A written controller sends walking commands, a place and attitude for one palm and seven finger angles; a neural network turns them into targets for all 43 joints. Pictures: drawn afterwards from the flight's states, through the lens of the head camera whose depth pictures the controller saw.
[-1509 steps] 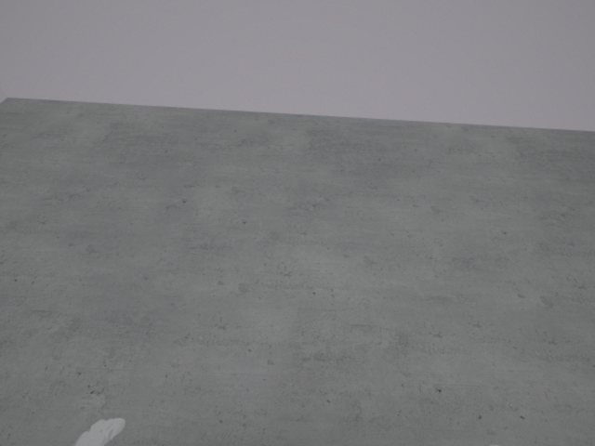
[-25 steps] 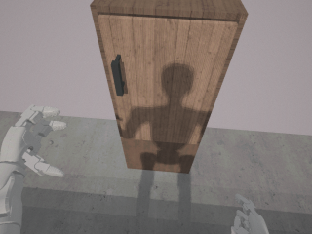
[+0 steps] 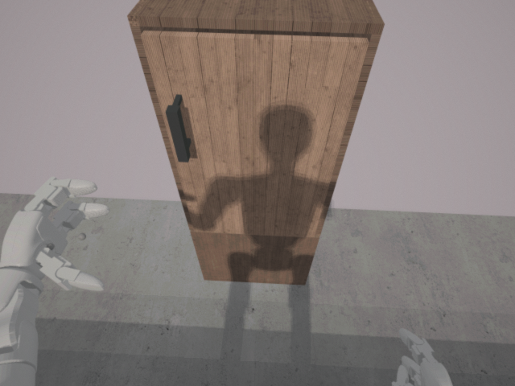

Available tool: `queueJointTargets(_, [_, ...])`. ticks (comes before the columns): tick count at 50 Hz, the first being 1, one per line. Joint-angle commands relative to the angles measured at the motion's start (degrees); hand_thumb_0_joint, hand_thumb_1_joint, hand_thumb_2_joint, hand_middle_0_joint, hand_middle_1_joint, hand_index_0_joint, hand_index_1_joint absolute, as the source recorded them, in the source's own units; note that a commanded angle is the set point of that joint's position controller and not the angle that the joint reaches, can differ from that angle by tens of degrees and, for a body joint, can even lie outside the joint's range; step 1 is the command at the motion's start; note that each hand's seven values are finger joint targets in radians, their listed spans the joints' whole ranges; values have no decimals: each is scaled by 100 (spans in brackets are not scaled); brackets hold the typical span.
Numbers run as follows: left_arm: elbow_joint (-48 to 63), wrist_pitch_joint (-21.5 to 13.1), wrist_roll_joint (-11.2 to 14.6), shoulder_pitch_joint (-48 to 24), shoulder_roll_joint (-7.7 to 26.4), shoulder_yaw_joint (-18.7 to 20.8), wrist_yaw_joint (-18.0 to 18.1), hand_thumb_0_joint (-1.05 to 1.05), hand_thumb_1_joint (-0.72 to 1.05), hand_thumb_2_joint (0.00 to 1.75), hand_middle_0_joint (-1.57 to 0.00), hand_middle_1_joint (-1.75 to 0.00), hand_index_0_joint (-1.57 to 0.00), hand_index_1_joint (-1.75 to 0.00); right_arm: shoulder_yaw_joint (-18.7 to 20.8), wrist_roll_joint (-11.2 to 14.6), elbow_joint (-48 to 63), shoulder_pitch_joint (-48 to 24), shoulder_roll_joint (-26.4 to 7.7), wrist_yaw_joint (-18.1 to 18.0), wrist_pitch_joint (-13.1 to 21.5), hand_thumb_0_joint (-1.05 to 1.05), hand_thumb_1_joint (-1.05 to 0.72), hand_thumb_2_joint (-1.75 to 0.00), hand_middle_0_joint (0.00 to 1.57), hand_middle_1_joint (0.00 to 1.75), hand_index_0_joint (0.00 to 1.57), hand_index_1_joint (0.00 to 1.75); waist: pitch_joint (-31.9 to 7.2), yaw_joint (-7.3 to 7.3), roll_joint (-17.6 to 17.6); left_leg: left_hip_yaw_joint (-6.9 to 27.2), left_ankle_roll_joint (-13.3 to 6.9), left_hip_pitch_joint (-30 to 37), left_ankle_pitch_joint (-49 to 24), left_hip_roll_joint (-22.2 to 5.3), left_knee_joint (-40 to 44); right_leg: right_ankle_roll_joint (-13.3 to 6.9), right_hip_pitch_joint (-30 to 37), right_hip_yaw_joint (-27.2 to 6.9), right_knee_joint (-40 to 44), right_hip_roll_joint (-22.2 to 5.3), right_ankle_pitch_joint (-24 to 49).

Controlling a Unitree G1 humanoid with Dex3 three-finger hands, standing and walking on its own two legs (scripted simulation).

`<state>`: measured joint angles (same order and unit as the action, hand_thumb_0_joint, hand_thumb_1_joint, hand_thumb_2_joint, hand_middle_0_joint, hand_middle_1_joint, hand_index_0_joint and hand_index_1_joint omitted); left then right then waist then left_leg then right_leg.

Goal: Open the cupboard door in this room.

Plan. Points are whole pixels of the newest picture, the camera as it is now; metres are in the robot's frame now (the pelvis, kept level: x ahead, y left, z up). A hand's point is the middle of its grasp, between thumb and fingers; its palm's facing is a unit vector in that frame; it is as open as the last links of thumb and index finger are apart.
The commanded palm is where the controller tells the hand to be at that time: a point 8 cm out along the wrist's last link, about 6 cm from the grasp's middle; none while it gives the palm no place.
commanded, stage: raise the hand with hooked fingers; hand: left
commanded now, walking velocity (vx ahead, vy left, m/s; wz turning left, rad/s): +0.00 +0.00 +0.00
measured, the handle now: (181, 129) +0.56 +0.19 +0.08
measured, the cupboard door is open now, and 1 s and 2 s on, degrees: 0 0 0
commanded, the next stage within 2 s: move the hooked fingers beside the handle in 0.06 s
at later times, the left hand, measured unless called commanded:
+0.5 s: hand (101, 205) +0.35 +0.27 +0.10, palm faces -0.01 -1.00 -0.01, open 14.0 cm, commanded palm +0.32 +0.32 +0.10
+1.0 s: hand (122, 177) +0.41 +0.26 +0.09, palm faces -0.02 -1.00 -0.01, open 14.0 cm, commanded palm +0.38 +0.31 +0.09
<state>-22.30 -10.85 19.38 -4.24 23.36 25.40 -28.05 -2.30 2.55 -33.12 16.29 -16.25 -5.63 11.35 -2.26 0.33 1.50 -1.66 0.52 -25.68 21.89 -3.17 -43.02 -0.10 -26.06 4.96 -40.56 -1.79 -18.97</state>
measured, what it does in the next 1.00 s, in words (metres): stands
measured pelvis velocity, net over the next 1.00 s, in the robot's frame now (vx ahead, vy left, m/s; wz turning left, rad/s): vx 0.00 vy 0.01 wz -0.01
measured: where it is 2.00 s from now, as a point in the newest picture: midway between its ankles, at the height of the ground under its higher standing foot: outside the picture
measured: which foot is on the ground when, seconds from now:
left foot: down 0.00-1.00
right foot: down 0.00-1.00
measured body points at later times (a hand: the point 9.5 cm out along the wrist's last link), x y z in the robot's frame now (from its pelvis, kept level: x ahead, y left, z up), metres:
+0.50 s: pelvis +0.00 +0.01 +0.00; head +0.04 +0.01 +0.45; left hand +0.34 +0.32 +0.10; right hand +0.14 -0.25 -0.09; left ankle +0.00 +0.12 -0.71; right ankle +0.02 -0.12 -0.71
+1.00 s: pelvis +0.00 +0.01 -0.01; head +0.07 +0.02 +0.44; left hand +0.40 +0.31 +0.10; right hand +0.10 -0.26 -0.11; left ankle +0.00 +0.12 -0.71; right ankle +0.02 -0.12 -0.71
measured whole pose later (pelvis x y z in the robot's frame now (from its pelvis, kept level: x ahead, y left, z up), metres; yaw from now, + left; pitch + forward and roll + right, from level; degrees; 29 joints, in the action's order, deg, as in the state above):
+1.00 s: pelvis +0.00 +0.01 -0.01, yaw -1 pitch +10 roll -1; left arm -47.9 -14.4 13.3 -31.0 27.4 23.6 -25.6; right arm -2.0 1.8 -34.7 19.1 -16.5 -4.5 5.5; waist -3.1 -3.1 0.9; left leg -2.3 -0.4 -33.4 22.8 -2.8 -45.9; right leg 0.7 -33.7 4.1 -42.6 -2.2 -19.1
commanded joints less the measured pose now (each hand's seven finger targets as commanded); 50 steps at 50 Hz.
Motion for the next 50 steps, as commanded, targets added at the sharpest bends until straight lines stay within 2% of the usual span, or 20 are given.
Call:
queueJointTargets(1, [1060,-320,272,-1429,1677,595,-93,0,-50,30,-30,-120,-30,-120,280,45,854,-323,-767,-96,317,0,-90,-90,20,30,20,30,-1151,9,145,132,-157,290,-1201,327,673,-103,773,-338,586,213,1057])
queueJointTargets(6, [713,-206,249,-1416,1563,488,-129,0,-50,30,-30,-120,-30,-120,271,52,862,-318,-768,-101,300,0,-90,-90,20,30,20,30,-1032,3,-27,120,-155,218,-1100,337,669,-83,654,-339,594,204,955])
queueJointTargets(8, [833,-217,211,-1491,1577,457,-138,0,-50,30,-30,-120,-30,-120,275,59,891,-331,-755,-96,302,0,-90,-90,20,30,20,30,-1169,12,123,121,-152,272,-1078,344,683,-81,649,-336,583,195,926])
queueJointTargets(12, [683,-343,109,-2608,1752,382,-71,0,-50,30,-30,-120,-30,-120,248,52,751,-275,-785,-152,280,0,-90,-90,20,30,20,30,-1086,-200,110,175,-155,218,-817,326,635,-69,390,-373,601,210,584])
queueJointTargets(14, [504,-413,40,-2985,1615,180,-40,0,-50,30,-30,-120,-30,-120,236,56,693,-249,-772,-184,292,0,-90,-90,20,30,20,30,-1104,-262,290,203,-151,292,-687,335,656,-82,242,-347,595,206,427])
queueJointTargets(19, [202,-520,-101,-3094,1817,268,-17,0,-50,30,-30,-120,-30,-120,255,25,614,-129,-792,-171,271,0,-90,-90,20,30,20,30,-1724,-139,482,236,-132,474,-1233,330,600,-134,522,-283,386,197,1030])
queueJointTargets(21, [19,-460,-105,-3074,1833,262,-16,0,-50,30,-30,-120,-30,-120,244,18,644,-87,-804,-145,231,0,-90,-90,20,30,20,30,-1769,-83,508,242,-123,439,-1364,338,576,-159,573,-270,331,220,1167])
queueJointTargets(24, [-476,-319,-104,-3043,1807,304,22,0,-50,30,-30,-120,-30,-120,257,29,635,-41,-825,-100,144,0,-90,-90,20,30,20,30,-1505,-102,245,204,-112,178,-1225,322,614,-122,469,-244,361,204,1131])
queueJointTargets(26, [-857,-273,-108,-3055,1991,469,35,0,-50,30,-30,-120,-30,-120,258,14,636,47,-882,-82,63,0,-90,-90,20,30,20,30,-1366,-72,-151,219,-119,-50,-1248,312,608,-125,517,-232,337,225,1169])
queueJointTargets(29, [-607,-394,-194,-3235,1948,419,95,0,-50,30,-30,-120,-30,-120,300,3,720,110,-848,-19,-3,0,-90,-90,20,30,20,30,-1713,-50,243,151,-119,133,-1572,328,569,-128,589,-264,250,211,1524])
queueJointTargets(32, [-468,-599,-234,-3529,2163,532,125,0,-50,30,-30,-120,-30,-120,338,-20,696,247,-867,11,-88,0,-90,-90,20,30,20,30,-1939,-118,196,149,-135,180,-1733,302,486,-120,636,-294,194,261,1678])
queueJointTargets(33, [-460,-667,-229,-3613,2016,412,115,0,-50,30,-30,-120,-30,-120,337,-21,685,260,-850,18,-108,0,-90,-90,20,30,20,30,-1976,-154,283,149,-129,228,-1726,307,486,-119,609,-285,186,265,1671])
queueJointTargets(36, [-630,-754,-212,-4011,2035,362,90,0,-50,30,-30,-120,-30,-120,343,-15,588,342,-884,-10,-161,0,-90,-90,20,30,20,30,-1862,-279,213,176,-146,203,-1643,292,444,-128,463,-282,186,292,1593])
queueJointTargets(39, [-926,-703,-277,-4191,1817,114,63,0,-50,30,-30,-120,-30,-120,353,-2,511,389,-881,-15,-212,0,-90,-90,20,30,20,30,-1805,-337,363,202,-146,258,-1500,293,474,-124,225,-255,234,283,1407])
queueJointTargets(41, [-1194,-651,-331,-4441,1967,149,73,0,-50,30,-30,-120,-30,-120,351,-8,442,464,-925,-34,-266,0,-90,-90,20,30,20,30,-1756,-389,268,217,-156,186,-1480,288,431,-132,159,-251,218,287,1375])
queueJointTargets(42, [-1159,-657,-387,-4609,2129,230,100,0,-50,30,-30,-120,-30,-120,356,-13,432,491,-924,-24,-287,0,-90,-90,20,30,20,30,-1882,-362,390,234,-145,188,-1536,286,431,-131,189,-257,200,271,1413])
queueJointTargets(43, [-1222,-651,-393,-4633,1906,54,101,0,-50,30,-30,-120,-30,-120,349,-16,442,486,-893,-8,-299,0,-90,-90,20,30,20,30,-1896,-390,408,239,-142,272,-1570,293,424,-131,135,-239,189,276,1428])
queueJointTargets(46, [-1295,-736,-419,-4605,2104,233,188,0,-50,30,-30,-120,-30,-120,356,-45,459,581,-919,28,-365,0,-90,-90,20,30,20,30,-2120,-299,403,277,-121,329,-1999,269,354,-161,221,-213,76,297,1704])
queueJointTargets(48, [-1333,-784,-473,-4851,1920,52,246,0,-50,30,-30,-120,-30,-120,367,-41,433,594,-885,62,-410,0,-90,-90,20,30,20,30,-2157,-368,511,281,-100,420,-2091,244,327,-139,75,-206,64,295,1728])
queueJointTargets(50, [-1532,-806,-485,-4921,1966,120,317,0,-50,30,-30,-120,-30,-120,377,-57,409,640,-907,90,-450,0,-90,-90,20,30,20,30,-2131,-396,277,262,-112,291,-1879,241,327,-113,76,-202,80,294,1636])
